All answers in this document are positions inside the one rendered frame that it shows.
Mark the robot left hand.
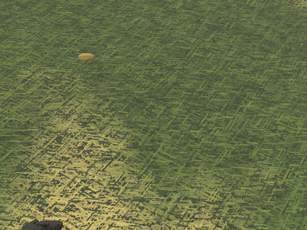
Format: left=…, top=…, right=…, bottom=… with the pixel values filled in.
left=20, top=219, right=63, bottom=230

